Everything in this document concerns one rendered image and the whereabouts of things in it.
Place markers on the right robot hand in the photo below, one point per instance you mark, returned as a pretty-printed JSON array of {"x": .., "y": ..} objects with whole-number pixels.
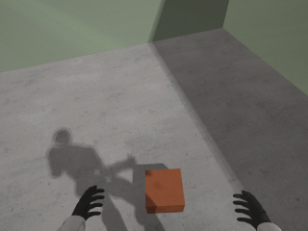
[{"x": 255, "y": 210}]

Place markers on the robot left forearm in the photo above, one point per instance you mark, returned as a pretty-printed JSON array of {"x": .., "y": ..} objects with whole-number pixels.
[{"x": 73, "y": 223}]

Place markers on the carton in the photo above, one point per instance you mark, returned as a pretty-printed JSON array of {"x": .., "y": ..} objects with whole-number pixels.
[{"x": 164, "y": 191}]

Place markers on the left robot hand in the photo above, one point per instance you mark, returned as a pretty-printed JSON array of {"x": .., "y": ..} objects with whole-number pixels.
[{"x": 85, "y": 203}]

